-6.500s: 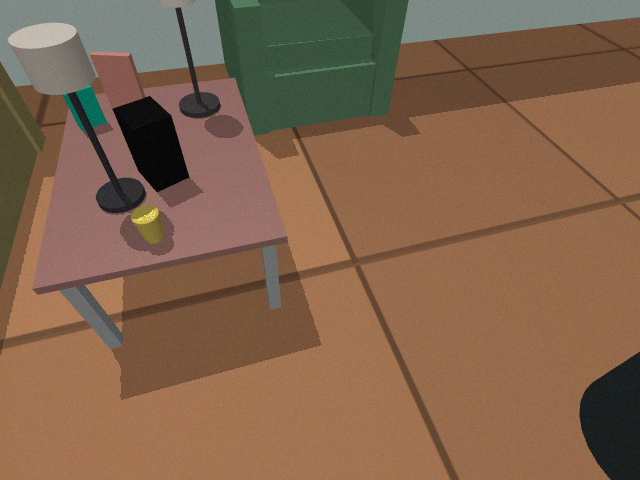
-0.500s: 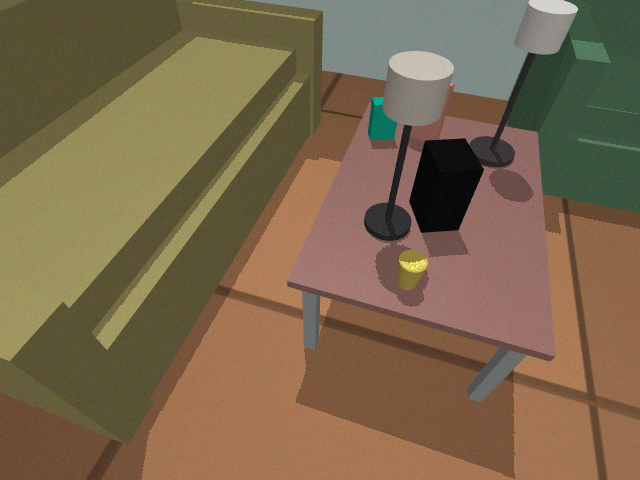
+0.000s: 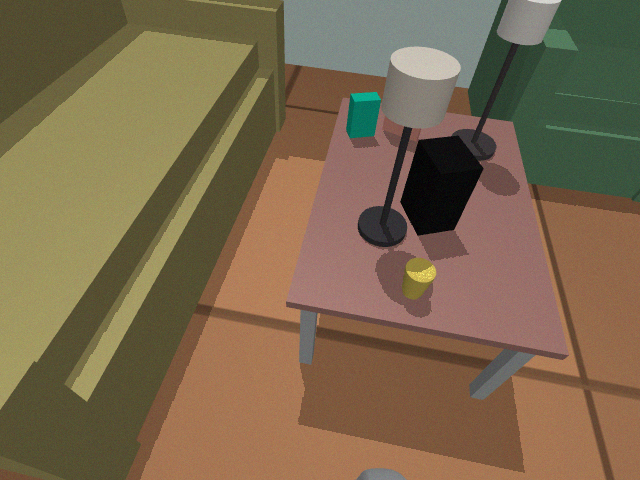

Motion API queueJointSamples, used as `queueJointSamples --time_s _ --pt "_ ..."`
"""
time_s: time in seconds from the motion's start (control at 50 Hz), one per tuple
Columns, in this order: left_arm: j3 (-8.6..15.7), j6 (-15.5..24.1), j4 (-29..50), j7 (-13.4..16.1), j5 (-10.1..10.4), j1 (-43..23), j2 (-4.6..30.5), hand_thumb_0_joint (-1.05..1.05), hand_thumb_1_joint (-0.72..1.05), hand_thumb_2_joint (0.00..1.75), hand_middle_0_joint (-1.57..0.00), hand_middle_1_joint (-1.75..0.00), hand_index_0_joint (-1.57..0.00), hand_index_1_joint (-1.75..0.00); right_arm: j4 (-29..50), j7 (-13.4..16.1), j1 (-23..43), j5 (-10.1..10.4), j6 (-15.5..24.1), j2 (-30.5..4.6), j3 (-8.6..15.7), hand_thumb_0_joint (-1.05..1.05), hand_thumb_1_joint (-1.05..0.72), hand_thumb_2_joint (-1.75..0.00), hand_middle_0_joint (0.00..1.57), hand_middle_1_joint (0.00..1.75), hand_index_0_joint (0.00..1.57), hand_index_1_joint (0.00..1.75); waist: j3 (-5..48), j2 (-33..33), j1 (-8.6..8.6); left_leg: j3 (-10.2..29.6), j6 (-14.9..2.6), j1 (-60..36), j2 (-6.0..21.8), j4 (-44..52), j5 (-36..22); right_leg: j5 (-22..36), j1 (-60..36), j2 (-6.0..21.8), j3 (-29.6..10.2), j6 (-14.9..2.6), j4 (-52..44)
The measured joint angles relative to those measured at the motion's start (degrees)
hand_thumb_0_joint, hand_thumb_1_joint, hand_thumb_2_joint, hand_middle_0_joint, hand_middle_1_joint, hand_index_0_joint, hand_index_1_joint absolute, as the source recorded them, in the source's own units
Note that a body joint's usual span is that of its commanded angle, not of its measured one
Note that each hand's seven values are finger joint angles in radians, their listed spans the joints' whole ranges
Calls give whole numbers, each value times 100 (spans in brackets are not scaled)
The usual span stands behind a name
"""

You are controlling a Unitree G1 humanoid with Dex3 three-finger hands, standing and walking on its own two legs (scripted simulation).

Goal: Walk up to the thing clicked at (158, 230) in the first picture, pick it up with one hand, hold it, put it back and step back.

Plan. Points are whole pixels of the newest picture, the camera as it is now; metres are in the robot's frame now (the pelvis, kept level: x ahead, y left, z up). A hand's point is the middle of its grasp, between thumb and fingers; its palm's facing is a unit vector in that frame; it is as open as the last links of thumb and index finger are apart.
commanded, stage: walk up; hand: right
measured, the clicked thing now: (416, 281) +0.58 -0.24 -0.29
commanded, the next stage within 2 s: none
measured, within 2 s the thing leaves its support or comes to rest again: neither
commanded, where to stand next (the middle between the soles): +0.23 +0.05 m, yaw -12 degrees
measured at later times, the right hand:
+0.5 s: hand (467, 419) +0.23 -0.23 -0.15, palm faces +0.04 +0.93 -0.36, open 7.4 cm
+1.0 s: hand (460, 414) +0.24 -0.23 -0.16, palm faces +0.19 +0.88 -0.43, open 7.4 cm
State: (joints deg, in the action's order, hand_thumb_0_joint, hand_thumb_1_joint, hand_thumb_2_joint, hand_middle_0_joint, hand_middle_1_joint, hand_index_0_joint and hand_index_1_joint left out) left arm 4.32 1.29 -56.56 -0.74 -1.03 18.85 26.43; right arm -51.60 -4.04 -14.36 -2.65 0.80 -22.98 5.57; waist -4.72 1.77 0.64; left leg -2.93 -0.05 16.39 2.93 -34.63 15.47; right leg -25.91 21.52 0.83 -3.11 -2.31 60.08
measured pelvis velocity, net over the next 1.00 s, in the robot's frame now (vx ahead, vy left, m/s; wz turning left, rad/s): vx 0.19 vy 0.08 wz -0.24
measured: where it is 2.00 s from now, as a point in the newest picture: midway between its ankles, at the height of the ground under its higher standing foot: outside the picture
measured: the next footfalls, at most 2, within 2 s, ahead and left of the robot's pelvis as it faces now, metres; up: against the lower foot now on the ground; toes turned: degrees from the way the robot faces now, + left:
right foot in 0.20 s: +0.18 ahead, -0.11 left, +0.00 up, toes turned -6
left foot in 0.54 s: +0.28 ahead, +0.20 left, +0.00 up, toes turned -12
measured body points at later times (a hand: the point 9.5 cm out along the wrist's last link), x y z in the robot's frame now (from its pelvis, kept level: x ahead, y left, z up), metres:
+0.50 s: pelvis +0.16 +0.05 -0.01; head +0.19 +0.03 +0.44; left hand +0.24 +0.38 -0.09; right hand +0.23 -0.28 -0.12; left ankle +0.27 +0.20 -0.71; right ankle +0.14 -0.11 -0.73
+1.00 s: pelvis +0.19 +0.08 -0.02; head +0.23 +0.06 +0.43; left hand +0.34 +0.38 -0.13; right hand +0.23 -0.27 -0.13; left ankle +0.25 +0.21 -0.70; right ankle +0.18 -0.03 -0.73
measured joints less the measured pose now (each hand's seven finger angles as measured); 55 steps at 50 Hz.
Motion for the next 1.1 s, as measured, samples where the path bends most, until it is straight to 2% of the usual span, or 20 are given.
queueJointSamples --time_s 0.08,0.14,0.2,0.22,0.28,0.34,0.42,0.48,0.52,0.54,0.56,0.62,0.68,0.82,0.9,0.94,0.98,1.02,1.06,1.1 --pt "-38 122 185 -141 35 -124 -60 1 90 89 -20 -30 -20 -30 49 14 -260 25 26 90 -137 1 -90 -89 20 30 21 30 20 -42 80 -167 -87 -472 -58 495 -12 257 289 83 365 164 -624" --pt "-76 155 343 -215 9 -201 -157 1 90 89 -20 -30 -20 -30 124 8 -393 26 33 28 -160 1 -90 -89 20 30 21 30 -9 -196 141 -268 -107 -700 -77 599 125 396 216 144 482 176 -1515" --pt "-82 285 511 -193 -17 -181 -189 1 90 89 -20 -30 -20 -30 209 8 -464 41 -43 -54 -158 1 -90 -89 20 30 21 30 -25 -356 172 -331 -52 -741 -23 184 551 989 -169 122 541 141 -2507" --pt "-58 345 567 -154 -33 -173 -187 1 90 89 -20 -30 -20 -30 234 19 -483 54 -67 -75 -160 1 -90 -89 20 30 21 30 -37 -439 154 -292 -115 -648 50 -204 788 1332 -240 56 559 137 -2572" --pt "-62 405 699 -29 -5 -163 -256 1 90 89 -20 -30 -20 -30 217 57 -383 41 -219 -94 -177 1 -90 -89 20 30 21 30 -83 -620 56 169 -121 -60 -69 -1839 1296 1018 -318 -53 551 106 -2259" --pt "-116 407 809 32 52 -91 -336 1 90 89 -20 -30 -20 -30 265 57 -261 38 -253 -149 -177 1 -90 -89 20 30 21 30 -95 -725 -32 279 -99 535 -33 -2555 1109 913 -566 -51 483 129 -2430" --pt "-163 419 938 78 34 102 -317 1 90 89 -20 -30 -21 -30 428 16 -80 26 -230 -217 -130 1 -90 -89 20 30 21 30 -142 -710 -135 357 -27 1057 195 -2245 792 780 -781 26 313 243 -2529" --pt "-204 351 966 105 -5 177 -240 1 90 89 -21 -30 -21 -30 489 57 93 78 -190 -229 -103 1 -90 -89 20 30 21 30 -192 -594 -205 327 -11 1115 301 -1468 470 576 -805 133 150 361 -2372" --pt "-239 265 975 115 2 175 -172 1 89 89 -21 -30 -21 -30 500 106 183 125 -110 -229 -90 1 -90 -89 20 30 20 30 -211 -477 -244 262 -30 928 260 -780 -55 327 -714 222 27 406 -2042" --pt "-257 216 982 126 18 172 -147 1 89 89 -21 -30 -21 -30 513 133 205 132 -49 -248 -83 1 -90 -89 20 30 20 30 -207 -442 -240 239 -18 806 222 -494 -336 158 -619 257 -16 396 -1761" --pt "-259 154 952 148 43 98 -118 1 89 89 -20 -30 -21 -30 496 178 267 120 4 -213 -70 1 -90 -89 20 30 20 30 -259 -332 -233 175 66 830 151 -633 -250 62 -476 327 -105 311 -1387" --pt "-265 -45 820 222 122 -163 -74 1 90 89 -20 -30 -20 -30 465 237 443 186 20 -26 -184 1 -90 -89 20 30 20 30 -376 -163 -225 83 95 872 187 -1011 101 -479 -37 13 -379 146 -172" --pt "-234 -96 706 198 143 -328 -31 1 90 89 -20 -30 -20 -30 467 287 526 199 17 160 -326 1 -90 -89 20 30 21 30 -362 -4 -212 -6 74 786 249 -946 153 -503 228 -89 -158 83 256" --pt "-134 -189 676 28 26 -535 -176 1 90 89 -20 -30 -20 -30 559 392 575 183 32 26 -386 0 -90 -89 21 30 21 30 -382 -75 -175 -204 66 809 411 -1063 283 -347 120 -48 403 110 -759" --pt "-31 -176 692 -25 -92 -587 -265 1 90 89 -20 -30 -20 -30 501 472 559 245 -66 -154 -330 0 -90 -89 21 30 21 30 -365 -332 -149 -113 119 976 604 -1453 456 236 -144 -202 603 80 -1377" --pt "-33 -172 733 -60 -126 -570 -260 1 90 89 -20 -30 -20 -30 362 543 560 285 -150 -141 -309 1 -90 -89 20 30 21 30 -309 -270 -168 63 -29 1047 366 -1813 1182 155 -67 -143 541 55 -1247" --pt "-59 -172 755 -57 -130 -581 -285 1 90 89 -20 -30 -20 -30 238 572 554 316 -168 -153 -304 1 -90 -89 20 30 21 30 -279 -212 -202 206 -115 1049 97 -2206 1565 165 -44 -80 446 36 -1253" --pt "-87 -168 775 -34 -145 -609 -322 1 90 89 -20 -30 -20 -30 158 578 515 336 -112 -166 -311 1 -90 -89 20 30 21 30 -245 -196 -207 202 -153 916 -30 -2140 1527 219 -24 -51 391 55 -1315" --pt "-114 -172 791 -20 -138 -655 -339 1 90 89 -20 -30 -20 -30 89 567 446 318 -20 -163 -333 1 -90 -89 20 30 21 30 -203 -187 -174 146 -168 610 -93 -1489 1307 246 12 -33 387 89 -1334" --pt "-124 -203 776 -17 -82 -768 -292 1 90 89 -20 -30 -20 -30 -20 567 396 263 81 -67 -347 1 -90 -89 20 30 21 30 -242 -14 -147 66 -59 343 -223 -897 640 197 45 79 330 135 -1214"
